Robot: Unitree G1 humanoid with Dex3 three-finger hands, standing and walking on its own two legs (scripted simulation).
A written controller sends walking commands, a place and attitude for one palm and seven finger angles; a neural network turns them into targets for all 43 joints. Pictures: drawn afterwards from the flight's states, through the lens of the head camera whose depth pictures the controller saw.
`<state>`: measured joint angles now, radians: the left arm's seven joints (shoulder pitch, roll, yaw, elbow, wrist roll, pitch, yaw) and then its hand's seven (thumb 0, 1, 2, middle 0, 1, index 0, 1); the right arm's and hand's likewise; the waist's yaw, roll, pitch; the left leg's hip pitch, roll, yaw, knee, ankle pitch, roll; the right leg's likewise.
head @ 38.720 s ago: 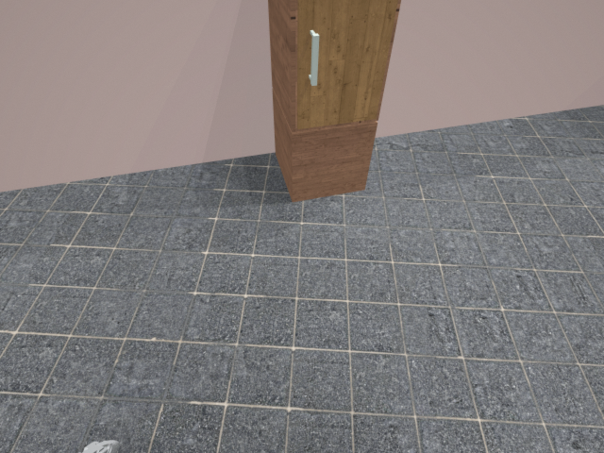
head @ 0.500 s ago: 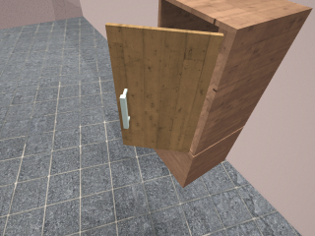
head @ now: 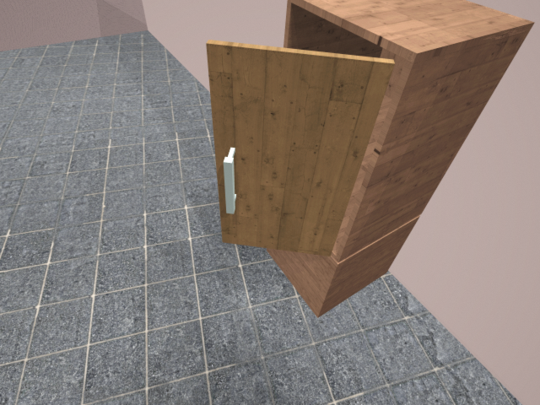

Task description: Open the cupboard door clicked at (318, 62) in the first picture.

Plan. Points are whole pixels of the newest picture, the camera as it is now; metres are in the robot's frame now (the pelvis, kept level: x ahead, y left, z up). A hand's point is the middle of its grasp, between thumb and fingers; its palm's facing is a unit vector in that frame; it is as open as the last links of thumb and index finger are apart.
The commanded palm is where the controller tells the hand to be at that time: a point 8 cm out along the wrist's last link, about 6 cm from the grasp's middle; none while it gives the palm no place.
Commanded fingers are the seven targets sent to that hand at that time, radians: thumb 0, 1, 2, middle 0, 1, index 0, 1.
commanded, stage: come to a stop and stand still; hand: left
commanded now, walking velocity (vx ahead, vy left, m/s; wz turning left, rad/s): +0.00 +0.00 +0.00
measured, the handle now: (231, 181) +0.61 +0.13 -0.06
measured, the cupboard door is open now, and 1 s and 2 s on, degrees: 50 50 50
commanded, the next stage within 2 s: look again from close up in 0.14 s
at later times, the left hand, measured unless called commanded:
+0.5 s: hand out of the picture -0.05 +0.14 -0.18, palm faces +0.05 -0.99 -0.14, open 7.4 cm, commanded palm none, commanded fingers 0.00 0.90 0.90 -0.20 -0.30 -0.20 -0.30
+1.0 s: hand out of the picture -0.05 +0.14 -0.17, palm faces +0.05 -0.99 -0.15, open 7.4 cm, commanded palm none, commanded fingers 0.00 0.90 0.90 -0.20 -0.30 -0.20 -0.30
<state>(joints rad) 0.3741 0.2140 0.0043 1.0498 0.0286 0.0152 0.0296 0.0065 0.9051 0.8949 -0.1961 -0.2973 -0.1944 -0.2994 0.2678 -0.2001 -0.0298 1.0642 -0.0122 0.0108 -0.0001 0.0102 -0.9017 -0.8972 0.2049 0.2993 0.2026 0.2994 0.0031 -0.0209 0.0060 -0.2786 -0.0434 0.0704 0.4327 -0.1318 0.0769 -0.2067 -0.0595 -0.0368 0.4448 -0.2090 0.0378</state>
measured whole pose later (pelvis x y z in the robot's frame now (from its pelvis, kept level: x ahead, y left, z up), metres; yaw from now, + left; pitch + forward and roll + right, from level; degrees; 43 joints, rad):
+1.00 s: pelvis +0.00 -0.01 +0.00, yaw -1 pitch -1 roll -1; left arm 0.43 0.11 0.02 1.09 0.03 0.00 0.03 0.00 0.91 0.90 -0.19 -0.30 -0.19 -0.30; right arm 0.31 -0.12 -0.04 1.12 -0.02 0.01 -0.02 0.01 -0.91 -0.90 0.20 0.30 0.20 0.30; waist 0.00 -0.01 -0.02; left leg -0.29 -0.03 0.07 0.44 -0.21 0.05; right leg -0.23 -0.03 0.00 0.46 -0.28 0.01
